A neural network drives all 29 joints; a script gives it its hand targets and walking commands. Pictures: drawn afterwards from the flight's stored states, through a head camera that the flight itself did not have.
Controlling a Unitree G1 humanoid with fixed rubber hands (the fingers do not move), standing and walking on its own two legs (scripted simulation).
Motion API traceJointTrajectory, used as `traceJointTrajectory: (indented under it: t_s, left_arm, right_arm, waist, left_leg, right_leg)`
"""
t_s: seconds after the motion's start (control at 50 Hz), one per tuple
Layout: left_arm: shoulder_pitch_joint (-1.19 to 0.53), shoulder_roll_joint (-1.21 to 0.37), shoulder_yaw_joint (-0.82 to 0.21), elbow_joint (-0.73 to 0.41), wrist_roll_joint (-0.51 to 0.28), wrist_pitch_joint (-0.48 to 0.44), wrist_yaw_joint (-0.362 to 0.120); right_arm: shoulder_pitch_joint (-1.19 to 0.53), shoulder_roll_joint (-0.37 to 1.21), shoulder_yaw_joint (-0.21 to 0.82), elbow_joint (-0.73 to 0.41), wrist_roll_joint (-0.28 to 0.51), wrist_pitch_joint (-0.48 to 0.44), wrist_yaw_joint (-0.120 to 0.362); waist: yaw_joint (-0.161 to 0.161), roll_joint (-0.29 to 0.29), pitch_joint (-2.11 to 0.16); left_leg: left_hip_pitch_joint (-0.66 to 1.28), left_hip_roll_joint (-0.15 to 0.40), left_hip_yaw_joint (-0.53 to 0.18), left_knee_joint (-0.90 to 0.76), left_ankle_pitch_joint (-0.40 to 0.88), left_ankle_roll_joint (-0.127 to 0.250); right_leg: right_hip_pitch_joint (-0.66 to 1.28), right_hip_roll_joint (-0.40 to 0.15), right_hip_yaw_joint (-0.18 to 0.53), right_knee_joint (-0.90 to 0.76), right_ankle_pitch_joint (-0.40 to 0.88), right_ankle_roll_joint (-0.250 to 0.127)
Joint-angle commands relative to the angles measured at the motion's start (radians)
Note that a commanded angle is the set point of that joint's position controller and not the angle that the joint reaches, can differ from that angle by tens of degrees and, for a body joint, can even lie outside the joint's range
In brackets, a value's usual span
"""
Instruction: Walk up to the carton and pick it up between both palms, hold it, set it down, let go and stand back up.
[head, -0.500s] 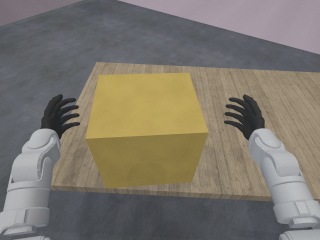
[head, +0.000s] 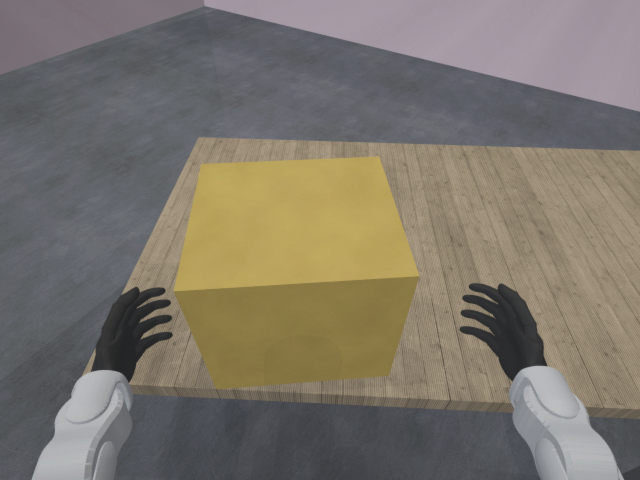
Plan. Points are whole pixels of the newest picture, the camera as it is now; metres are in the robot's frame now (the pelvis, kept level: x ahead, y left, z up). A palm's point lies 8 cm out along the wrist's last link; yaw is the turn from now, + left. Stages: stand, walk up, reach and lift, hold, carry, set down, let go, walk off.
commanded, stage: set down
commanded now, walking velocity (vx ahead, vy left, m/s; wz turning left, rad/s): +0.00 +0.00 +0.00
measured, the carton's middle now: (297, 273) +0.42 +0.06 +0.03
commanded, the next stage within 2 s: let go in 1.72 s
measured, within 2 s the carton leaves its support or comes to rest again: neither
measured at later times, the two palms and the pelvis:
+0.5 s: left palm (116, 437) +0.19 +0.25 +0.01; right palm (523, 421) +0.22 -0.21 +0.01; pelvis +0.02 -0.01 +0.00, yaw +1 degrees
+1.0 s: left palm (137, 464) +0.18 +0.24 -0.04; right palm (514, 453) +0.19 -0.21 -0.03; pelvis +0.01 +0.00 +0.00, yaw +0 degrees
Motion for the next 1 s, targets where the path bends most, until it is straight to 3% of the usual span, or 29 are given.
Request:
traceJointTrajectory:
  t_s: [0.0, 0.06, 0.08, 0.12, 0.14, 0.16, 0.18, 0.2, 0.28, 0.32, 0.34, 0.42, 0.48, 0.52, 0.54, 0.56, 0.62, 0.64, 0.68, 0.72, 0.74, 0.78, 0.88, 0.9, 0.94, 0.98]
  left_arm:
    - [-0.223, 0.172, 0.071, -0.222, 0.007, -0.127, -0.001]
    - [-0.14, 0.158, 0.029, -0.172, -0.041, -0.18, -0.004]
    - [-0.129, 0.17, 0.032, -0.203, -0.03, -0.202, 0.002]
    - [-0.111, 0.179, 0.018, -0.187, -0.021, -0.228, 0.0]
    - [-0.082, 0.171, 0.019, -0.197, -0.026, -0.242, 0.004]
    - [-0.059, 0.164, 0.004, -0.169, -0.042, -0.247, -0.005]
    - [-0.049, 0.156, 0.007, -0.14, -0.043, -0.254, -0.011]
    - [-0.03, 0.164, -0.015, -0.154, -0.04, -0.269, -0.009]
    - [0.037, 0.159, -0.009, -0.099, -0.017, -0.304, -0.029]
    - [0.061, 0.183, -0.012, -0.121, -0.021, -0.331, -0.027]
    - [0.09, 0.188, -0.002, -0.119, -0.004, -0.342, -0.024]
    - [0.155, 0.182, -0.019, -0.121, -0.015, -0.373, -0.03]
    - [0.149, 0.172, -0.041, -0.092, -0.008, -0.385, -0.027]
    - [0.178, 0.165, -0.049, -0.053, -0.001, -0.392, -0.028]
    - [0.182, 0.162, -0.051, -0.04, -0.002, -0.401, -0.027]
    - [0.197, 0.162, -0.046, -0.026, 0.013, -0.405, -0.026]
    - [0.187, 0.173, -0.05, -0.02, 0.028, -0.409, -0.024]
    - [0.187, 0.149, -0.056, -0.034, 0.02, -0.421, -0.017]
    - [0.188, 0.145, -0.064, 0.023, 0.02, -0.434, -0.014]
    - [0.192, 0.128, -0.06, 0.08, 0.053, -0.431, -0.02]
    - [0.199, 0.13, -0.061, 0.106, 0.056, -0.426, -0.022]
    - [0.173, 0.126, -0.062, 0.093, 0.062, -0.438, -0.014]
    - [0.176, 0.092, -0.065, 0.172, 0.104, -0.413, -0.004]
    - [0.144, 0.114, -0.052, 0.103, 0.091, -0.429, 0.001]
    - [0.18, 0.091, -0.06, 0.21, 0.122, -0.399, -0.003]
    - [0.144, 0.072, -0.055, 0.179, 0.121, -0.374, 0.001]
  right_arm:
    - [-0.207, -0.147, -0.078, -0.241, -0.02, -0.091, 0.007]
    - [-0.108, -0.11, -0.048, -0.237, -0.014, -0.103, 0.015]
    - [-0.095, -0.116, -0.057, -0.273, -0.025, -0.115, 0.016]
    - [-0.059, -0.11, -0.063, -0.22, -0.03, -0.123, 0.018]
    - [-0.038, -0.102, -0.048, -0.223, -0.014, -0.13, 0.022]
    - [-0.024, -0.1, -0.051, -0.225, -0.022, -0.137, 0.02]
    - [-0.026, -0.106, -0.051, -0.226, -0.034, -0.146, 0.018]
    - [0.014, -0.093, -0.054, -0.203, -0.038, -0.155, 0.015]
    - [0.078, -0.068, -0.032, -0.161, -0.048, -0.183, 0.008]
    - [0.105, -0.073, -0.037, -0.19, -0.051, -0.206, 0.009]
    - [0.128, -0.068, -0.03, -0.178, -0.049, -0.216, 0.008]
    - [0.189, -0.051, 0.002, -0.171, -0.053, -0.257, 0.017]
    - [0.186, -0.055, -0.029, -0.133, -0.086, -0.275, 0.013]
    - [0.214, -0.033, 0.0, -0.115, -0.09, -0.285, 0.016]
    - [0.212, -0.031, -0.007, -0.104, -0.092, -0.295, 0.016]
    - [0.228, -0.035, 0.0, -0.085, -0.103, -0.303, 0.017]
    - [0.215, -0.024, 0.0, -0.056, -0.116, -0.321, 0.018]
    - [0.213, -0.017, -0.002, -0.055, -0.112, -0.331, 0.023]
    - [0.224, -0.024, -0.011, 0.0, -0.138, -0.351, 0.027]
    - [0.214, -0.005, -0.006, 0.072, -0.15, -0.356, 0.029]
    - [0.209, -0.01, 0.009, 0.081, -0.157, -0.362, 0.027]
    - [0.173, 0.002, 0.006, 0.088, -0.157, -0.375, 0.032]
    - [0.153, -0.006, 0.007, 0.195, -0.191, -0.393, 0.034]
    - [0.152, -0.002, 0.015, 0.136, -0.174, -0.405, 0.038]
    - [0.174, -0.011, 0.026, 0.258, -0.192, -0.376, 0.038]
    - [0.123, -0.012, 0.013, 0.232, -0.2, -0.366, 0.038]
  waist:
    - [0.01, 0.032, -0.292]
    - [0.011, -0.008, -0.24]
    - [0.025, 0.026, -0.244]
    - [0.004, 0.046, -0.213]
    - [0.024, 0.042, -0.213]
    - [0.003, 0.008, -0.195]
    - [0.016, 0.009, -0.2]
    - [0.004, 0.028, -0.179]
    - [0.001, -0.003, -0.135]
    - [0.002, 0.023, -0.145]
    - [0.018, 0.031, -0.136]
    - [0.013, 0.019, -0.124]
    - [-0.004, 0.051, -0.073]
    - [0.003, 0.022, -0.058]
    - [0.003, 0.044, -0.06]
    - [0.015, 0.039, -0.051]
    - [0.004, 0.027, -0.065]
    - [0.018, 0.044, -0.076]
    - [-0.009, 0.02, -0.057]
    - [0.0, 0.044, -0.014]
    - [-0.008, 0.019, -0.041]
    - [0.003, 0.047, -0.06]
    - [-0.01, 0.044, -0.014]
    - [0.006, 0.035, -0.048]
    - [-0.008, 0.025, 0.004]
    - [-0.005, 0.036, -0.014]
  left_leg:
    - [0.289, -0.015, -0.043, 0.02, 0.278, -0.04]
    - [0.28, -0.011, -0.058, 0.005, 0.215, -0.028]
    - [0.293, -0.009, -0.053, -0.001, 0.225, -0.024]
    - [0.293, -0.013, -0.056, 0.007, 0.239, -0.037]
    - [0.308, -0.007, -0.057, 0.011, 0.255, -0.03]
    - [0.307, -0.011, -0.057, 0.017, 0.262, -0.029]
    - [0.288, -0.014, -0.06, 0.015, 0.23, -0.032]
    - [0.296, -0.013, -0.06, 0.015, 0.249, -0.034]
    - [0.288, -0.019, -0.062, 0.018, 0.242, -0.028]
    - [0.302, -0.016, -0.063, 0.018, 0.27, -0.025]
    - [0.314, -0.019, -0.063, 0.023, 0.276, -0.028]
    - [0.328, -0.018, -0.063, 0.035, 0.307, -0.025]
    - [0.301, -0.009, -0.06, 0.028, 0.268, -0.035]
    - [0.292, -0.011, -0.066, 0.021, 0.248, -0.03]
    - [0.28, -0.014, -0.063, 0.027, 0.246, -0.027]
    - [0.289, -0.011, -0.064, 0.022, 0.247, -0.024]
    - [0.305, -0.01, -0.057, 0.021, 0.226, -0.025]
    - [0.302, -0.005, -0.061, 0.029, 0.257, -0.03]
    - [0.307, 0.0, -0.062, 0.034, 0.272, -0.031]
    - [0.296, -0.004, -0.056, 0.025, 0.225, -0.037]
    - [0.307, -0.002, -0.057, 0.029, 0.219, -0.024]
    - [0.296, 0.0, -0.056, 0.034, 0.218, -0.031]
    - [0.267, 0.0, -0.04, 0.03, 0.199, -0.034]
    - [0.262, 0.006, -0.042, 0.035, 0.228, -0.03]
    - [0.27, -0.004, -0.038, 0.022, 0.167, -0.026]
    - [0.266, -0.002, -0.034, 0.012, 0.16, -0.029]
  right_leg:
    - [-0.13, 0.003, 0.022, -0.094, 0.158, -0.004]
    - [-0.136, -0.008, 0.03, -0.097, 0.096, -0.005]
    - [-0.136, -0.007, 0.027, -0.101, 0.102, -0.005]
    - [-0.149, -0.01, 0.026, -0.109, 0.099, -0.012]
    - [-0.154, -0.007, 0.024, -0.106, 0.093, -0.012]
    - [-0.171, -0.009, 0.025, -0.11, 0.117, -0.007]
    - [-0.164, -0.012, 0.025, -0.11, 0.079, -0.013]
    - [-0.163, -0.011, 0.026, -0.113, 0.091, -0.016]
    - [-0.145, -0.021, 0.03, -0.118, 0.108, -0.008]
    - [-0.147, -0.026, 0.034, -0.115, 0.122, -0.009]
    - [-0.154, -0.025, 0.03, -0.108, 0.13, -0.008]
    - [-0.152, -0.02, 0.023, -0.111, 0.144, -0.008]
    - [-0.176, -0.025, 0.018, -0.113, 0.082, -0.016]
    - [-0.164, -0.027, 0.022, -0.114, 0.077, -0.016]
    - [-0.163, -0.037, 0.033, -0.104, 0.084, -0.016]
    - [-0.168, -0.032, 0.026, -0.104, 0.083, -0.018]
    - [-0.152, -0.031, 0.019, -0.104, 0.079, -0.016]
    - [-0.164, -0.024, 0.016, -0.094, 0.085, -0.02]
    - [-0.18, -0.023, 0.014, -0.094, 0.098, -0.018]
    - [-0.182, -0.028, 0.014, -0.105, 0.048, -0.023]
    - [-0.174, -0.032, 0.019, -0.105, 0.058, -0.023]
    - [-0.164, -0.03, 0.017, -0.092, 0.048, -0.03]
    - [-0.146, -0.02, 0.008, -0.087, 0.047, -0.028]
    - [-0.118, -0.02, 0.007, -0.082, 0.073, -0.028]
    - [-0.129, -0.03, 0.019, -0.089, 0.051, -0.025]
    - [-0.111, -0.024, 0.009, -0.091, 0.035, -0.028]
